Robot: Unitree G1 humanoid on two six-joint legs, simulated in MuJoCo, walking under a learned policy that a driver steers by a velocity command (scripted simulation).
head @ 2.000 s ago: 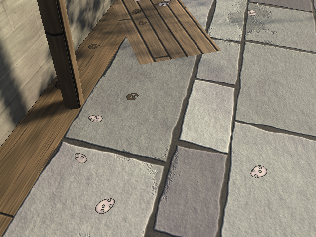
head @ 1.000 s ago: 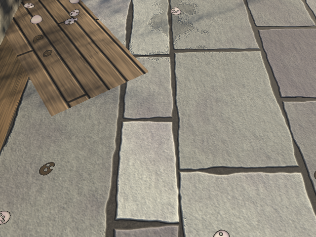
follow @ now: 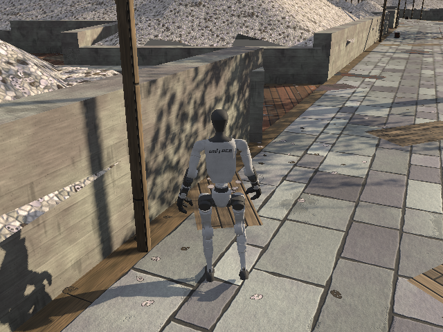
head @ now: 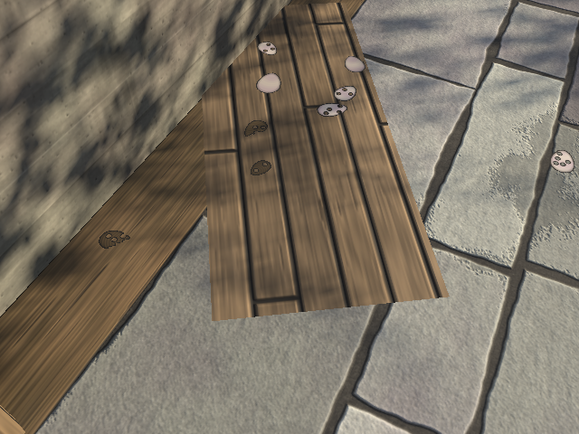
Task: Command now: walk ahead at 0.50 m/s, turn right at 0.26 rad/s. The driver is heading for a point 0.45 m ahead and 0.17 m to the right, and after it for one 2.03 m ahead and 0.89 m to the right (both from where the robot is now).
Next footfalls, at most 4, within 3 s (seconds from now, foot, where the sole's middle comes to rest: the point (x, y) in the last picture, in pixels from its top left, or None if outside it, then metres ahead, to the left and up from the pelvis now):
0.38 right None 0.36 -0.17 -0.77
0.84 left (325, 373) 0.60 -0.06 -0.77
1.24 right None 0.40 -0.24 -0.77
1.62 left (315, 402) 0.53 -0.04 -0.77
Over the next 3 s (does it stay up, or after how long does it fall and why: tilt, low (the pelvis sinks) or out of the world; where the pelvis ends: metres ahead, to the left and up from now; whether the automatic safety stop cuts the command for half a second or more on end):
stays up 0.58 -0.18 -0.01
